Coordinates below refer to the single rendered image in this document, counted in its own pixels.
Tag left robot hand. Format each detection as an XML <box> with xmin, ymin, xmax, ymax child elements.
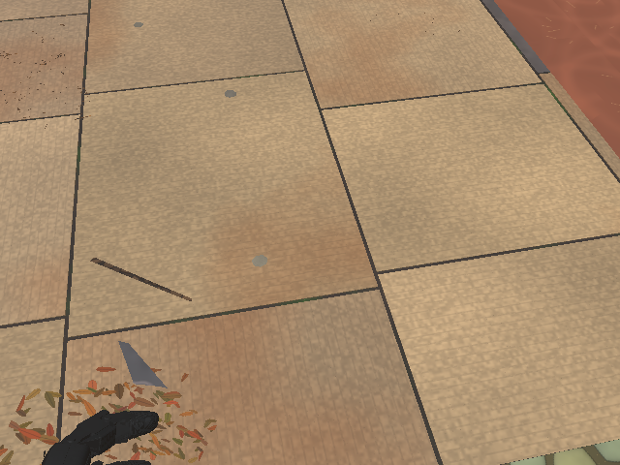
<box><xmin>42</xmin><ymin>410</ymin><xmax>159</xmax><ymax>465</ymax></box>

